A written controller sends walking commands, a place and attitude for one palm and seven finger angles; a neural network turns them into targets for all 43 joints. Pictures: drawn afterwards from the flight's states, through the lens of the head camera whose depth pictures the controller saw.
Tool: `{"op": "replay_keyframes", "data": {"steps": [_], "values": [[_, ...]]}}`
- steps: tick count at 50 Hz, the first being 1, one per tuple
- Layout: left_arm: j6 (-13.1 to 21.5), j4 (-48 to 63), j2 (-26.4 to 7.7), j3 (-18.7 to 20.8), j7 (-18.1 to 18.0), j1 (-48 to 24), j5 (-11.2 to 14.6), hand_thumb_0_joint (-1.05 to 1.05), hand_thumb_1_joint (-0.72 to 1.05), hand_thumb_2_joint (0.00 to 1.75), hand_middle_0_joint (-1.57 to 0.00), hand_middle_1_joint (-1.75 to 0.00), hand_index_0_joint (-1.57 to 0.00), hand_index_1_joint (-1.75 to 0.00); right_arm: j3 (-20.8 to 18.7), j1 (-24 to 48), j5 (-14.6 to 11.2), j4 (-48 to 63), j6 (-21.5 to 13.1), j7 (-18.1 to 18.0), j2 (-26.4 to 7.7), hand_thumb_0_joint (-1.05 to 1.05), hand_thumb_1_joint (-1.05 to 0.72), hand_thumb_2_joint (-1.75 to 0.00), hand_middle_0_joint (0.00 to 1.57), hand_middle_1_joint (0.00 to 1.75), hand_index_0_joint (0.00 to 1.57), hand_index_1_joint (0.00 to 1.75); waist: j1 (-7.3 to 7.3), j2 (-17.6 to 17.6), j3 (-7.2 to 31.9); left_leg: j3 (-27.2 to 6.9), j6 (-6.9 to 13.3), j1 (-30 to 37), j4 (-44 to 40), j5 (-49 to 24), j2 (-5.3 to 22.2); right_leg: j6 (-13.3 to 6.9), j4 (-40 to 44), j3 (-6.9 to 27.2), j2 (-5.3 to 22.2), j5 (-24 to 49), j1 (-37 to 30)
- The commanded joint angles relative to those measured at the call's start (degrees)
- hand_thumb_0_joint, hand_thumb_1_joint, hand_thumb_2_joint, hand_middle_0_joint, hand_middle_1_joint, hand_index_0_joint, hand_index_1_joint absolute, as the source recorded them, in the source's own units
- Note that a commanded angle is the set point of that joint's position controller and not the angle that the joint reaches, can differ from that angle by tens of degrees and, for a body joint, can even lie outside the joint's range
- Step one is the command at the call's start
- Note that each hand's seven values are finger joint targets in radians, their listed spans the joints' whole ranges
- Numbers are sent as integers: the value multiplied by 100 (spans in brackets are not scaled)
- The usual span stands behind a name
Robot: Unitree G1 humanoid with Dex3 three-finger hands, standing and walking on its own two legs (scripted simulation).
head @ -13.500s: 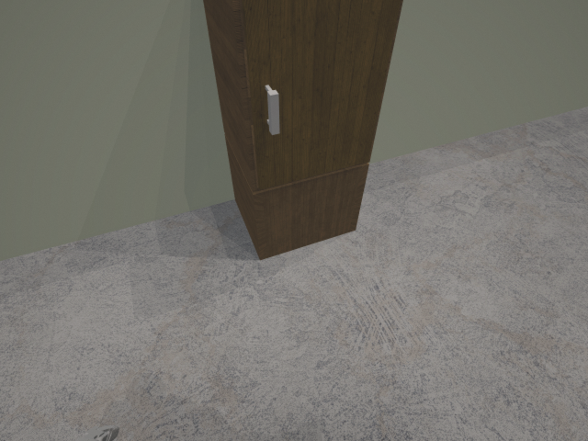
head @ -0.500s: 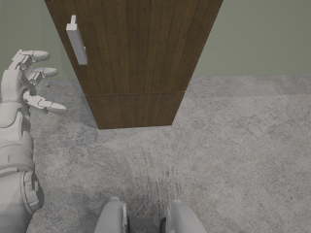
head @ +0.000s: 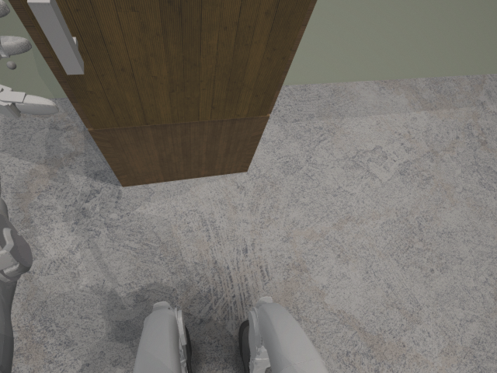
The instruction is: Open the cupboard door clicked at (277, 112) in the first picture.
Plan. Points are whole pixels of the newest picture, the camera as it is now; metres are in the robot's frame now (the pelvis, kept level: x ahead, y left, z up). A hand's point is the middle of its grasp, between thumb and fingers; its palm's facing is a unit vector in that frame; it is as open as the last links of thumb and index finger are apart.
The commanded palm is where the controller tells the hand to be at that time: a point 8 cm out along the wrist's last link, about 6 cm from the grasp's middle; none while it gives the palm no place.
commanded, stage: move the hooked fingers beside the handle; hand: left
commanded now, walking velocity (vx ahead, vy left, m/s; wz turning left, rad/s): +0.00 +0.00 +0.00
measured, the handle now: (59, 25) +0.61 +0.22 +0.07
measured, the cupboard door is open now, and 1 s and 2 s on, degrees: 0 0 0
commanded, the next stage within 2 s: slide the fingers in behind the handle in 0.84 s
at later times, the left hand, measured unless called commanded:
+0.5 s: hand (9, 59) +0.55 +0.28 +0.07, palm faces +0.11 -0.99 +0.00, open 14.0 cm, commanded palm +0.53 +0.29 +0.06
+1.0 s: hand (14, 63) +0.55 +0.27 +0.06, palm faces +0.10 -1.00 -0.01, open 14.0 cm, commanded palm +0.53 +0.29 +0.06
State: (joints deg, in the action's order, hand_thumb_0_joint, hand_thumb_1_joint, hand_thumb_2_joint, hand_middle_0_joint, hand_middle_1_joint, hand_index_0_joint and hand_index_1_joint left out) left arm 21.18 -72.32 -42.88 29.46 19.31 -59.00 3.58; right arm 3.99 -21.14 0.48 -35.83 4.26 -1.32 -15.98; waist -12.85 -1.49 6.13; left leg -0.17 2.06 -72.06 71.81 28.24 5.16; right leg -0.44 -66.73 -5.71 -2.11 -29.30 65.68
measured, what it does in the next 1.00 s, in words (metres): stands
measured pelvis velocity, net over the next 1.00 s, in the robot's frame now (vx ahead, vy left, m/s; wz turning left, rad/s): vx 0.00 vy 0.01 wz -0.01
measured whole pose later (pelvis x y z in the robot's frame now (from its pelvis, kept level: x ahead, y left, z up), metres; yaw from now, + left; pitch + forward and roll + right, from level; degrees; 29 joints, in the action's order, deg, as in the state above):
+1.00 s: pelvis +0.00 +0.01 +0.00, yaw +0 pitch +29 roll -7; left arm 20.1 -69.6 -42.4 28.5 18.5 -59.4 3.1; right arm 4.1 -21.5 1.2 -35.3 6.2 0.0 -15.1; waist -12.9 -1.8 5.8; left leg -0.6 2.5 -73.4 72.3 28.6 5.1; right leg 0.0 -66.1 -5.9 -2.3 -29.1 66.4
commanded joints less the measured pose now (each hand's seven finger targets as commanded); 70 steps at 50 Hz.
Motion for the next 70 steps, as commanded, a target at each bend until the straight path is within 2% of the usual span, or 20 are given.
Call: {"op": "replay_keyframes", "data": {"steps": [1, 7, 8, 16, 25, 28, 31, 33, 34, 36, 41, 47, 50, 53, 56, 58, 61, 63, 68, 70], "values": [[284, 1201, -1866, 126, -12, -2669, -63, 0, -50, 30, -30, -120, -30, -120, -374, -1260, 86, 172, -32, -85, -1222, 0, -90, -90, 20, 30, 20, 30, -32, -1608, 3339, -576, -10, 3417, -548, -2686, -113, -70, 663, 274, -142, 1684, -432], [129, 1228, -1751, 109, 53, -2308, -57, 0, -50, 30, -30, -120, -30, -120, -383, -1351, 108, 253, 76, -17, -1230, 0, -90, -90, 20, 30, 20, 30, 8, -1506, 3408, -638, -27, 3555, -581, -2927, -70, -66, 651, 199, -163, 1797, -424], [124, 1289, -1874, 253, 47, -2201, -41, 0, -50, 30, -30, -120, -30, -120, -396, -1374, 107, 279, 94, -13, -1243, 0, -90, -90, 20, 30, 20, 30, 90, -1547, 3446, -651, -48, 3594, -614, -2942, -72, -73, 649, 186, -164, 1766, -457], [281, 1699, -1783, 283, -111, -2460, -13, 0, -50, 30, -30, -120, -30, -120, -431, -1378, 120, 168, 107, 32, -1211, 0, -90, -90, 20, 30, 20, 30, 16, -1620, 3384, -714, -77, 3888, -717, -2938, -44, -80, 750, 168, -188, 1675, -339], [243, 1342, -1117, -129, -149, -2261, -3, 0, -50, 30, -30, -120, -30, -120, -449, -1376, 147, 141, 127, 59, -1178, 0, -90, -90, 20, 30, 20, 30, -53, -1596, 3087, -803, -110, 4096, -804, -2985, -49, -114, 801, 103, -177, 1557, -62], [274, 1405, -1174, -72, -188, -2121, -8, 0, -50, 30, -30, -120, -30, -120, -447, -1321, 146, 195, 161, 71, -1176, 0, -90, -90, 20, 30, 20, 30, 35, -1534, 3101, -769, -128, 4016, -826, -2942, -61, -108, 807, 106, -179, 1549, -188], [325, 1291, -1406, 67, -255, -2263, -17, 0, -50, 30, -30, -120, -30, -120, -427, -1280, 137, 219, 159, 38, -1212, 0, -90, -90, 20, 30, 20, 30, -36, -1300, 2926, -709, -77, 3682, -802, -2603, -77, -88, 806, 149, -168, 1474, -247], [368, 1275, -1294, -55, -279, -2406, -47, 0, -50, 30, -30, -120, -30, -120, -412, -1234, 130, 231, 139, 47, -1181, 0, -90, -90, 20, 30, 20, 30, -72, -1310, 2877, -680, -59, 3545, -775, -2389, -102, -85, 805, 166, -169, 1388, -243], [403, 1333, -1527, 96, -300, -2445, -45, 0, -50, 30, -30, -120, -30, -120, -401, -1223, 134, 242, 124, 34, -1206, 0, -90, -90, 20, 30, 20, 30, -56, -1293, 2952, -656, -43, 3449, -745, -2386, -108, -83, 785, 187, -168, 1431, -373], [464, 1365, -1739, 179, -287, -2515, -108, 0, -50, 30, -30, -120, -30, -120, -385, -1221, 137, 244, 117, 21, -1221, 0, -90, -90, 20, 30, 20, 30, -29, -1469, 3118, -679, -64, 3548, -698, -2523, -100, -100, 713, 193, -165, 1474, -321], [430, 1375, -1673, 97, -157, -2566, -77, 0, -50, 30, -30, -120, -30, -120, -390, -1252, 126, 202, 132, 21, -1222, 0, -90, -90, 20, 30, 20, 30, -53, -1617, 3346, -717, -77, 3766, -630, -2758, -77, -101, 675, 175, -174, 1586, -266], [271, 1524, -1461, 11, -38, -2373, 33, 0, -50, 30, -30, -120, -30, -120, -409, -1287, 115, 187, 161, 24, -1195, 0, -90, -90, 20, 30, 20, 30, 34, -1738, 3461, -722, -89, 3930, -643, -3013, -71, -96, 705, 163, -181, 1726, -313], [262, 1517, -1249, -50, -88, -2419, 119, 0, -50, 30, -30, -120, -30, -120, -420, -1301, 113, 138, 131, 24, -1178, 0, -90, -90, 20, 30, 20, 30, -79, -1432, 3288, -701, -40, 3759, -644, -2797, -78, -81, 766, 181, -193, 1701, -347], [253, 1446, -1115, -175, -204, -2524, 50, 0, -50, 30, -30, -120, -30, -120, -412, -1280, 119, 111, 103, 34, -1145, 0, -90, -90, 20, 30, 20, 30, -87, -1405, 3111, -663, -36, 3557, -673, -2499, -99, -77, 790, 186, -190, 1528, -324], [370, 1570, -1275, -49, -332, -2535, -18, 0, -50, 30, -30, -120, -30, -120, -427, -1302, 146, 107, 83, 45, -1158, 0, -90, -90, 20, 30, 20, 30, -30, -1562, 3280, -702, -68, 3761, -701, -2614, -89, -106, 753, 176, -185, 1521, -287], [360, 1396, -1003, -193, -399, -2462, -24, 0, -50, 30, -30, -120, -30, -120, -422, -1289, 149, 103, 71, 71, -1115, 0, -90, -90, 20, 30, 20, 30, -83, -1440, 3095, -664, -55, 3630, -697, -2534, -102, -91, 786, 175, -191, 1519, -297], [362, 1287, -1305, 17, -469, -2354, -78, 0, -50, 30, -30, -120, -30, -120, -400, -1286, 151, 150, 84, 82, -1146, 0, -90, -90, 20, 30, 20, 30, -2, -1405, 3128, -611, -40, 3415, -671, -2498, -122, -96, 746, 213, -185, 1568, -464], [357, 1342, -1078, -200, -504, -2510, -111, 0, -50, 30, -30, -120, -30, -120, -403, -1267, 150, 165, 90, 88, -1119, 0, -90, -90, 20, 30, 20, 30, -88, -1371, 3014, -597, -28, 3368, -689, -2418, -124, -77, 772, 214, -177, 1542, -446], [474, 1534, -994, -106, -588, -2458, -65, 0, -50, 30, -30, -120, -30, -120, -455, -1292, 168, 148, 82, 117, -1105, 0, -90, -90, 20, 30, 20, 30, -18, -1415, 3378, -627, -62, 3661, -659, -2718, -119, -88, 726, 208, -187, 1728, -514], [484, 1552, -727, -254, -607, -2377, -57, 0, -50, 30, -30, -120, -30, -120, -467, -1312, 176, 148, 85, 145, -1077, 0, -90, -90, 20, 30, 20, 30, -21, -1478, 3396, -619, -59, 3750, -648, -2849, -129, -94, 715, 213, -184, 1797, -461]]}}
